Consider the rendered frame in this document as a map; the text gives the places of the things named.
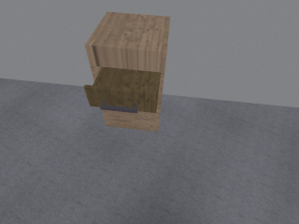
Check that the cabinet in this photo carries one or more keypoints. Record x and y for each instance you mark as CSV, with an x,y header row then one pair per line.
x,y
134,42

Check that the drawer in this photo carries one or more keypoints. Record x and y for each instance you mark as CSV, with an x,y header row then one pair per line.
x,y
125,87

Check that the handle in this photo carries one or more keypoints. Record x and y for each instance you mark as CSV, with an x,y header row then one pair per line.
x,y
119,108

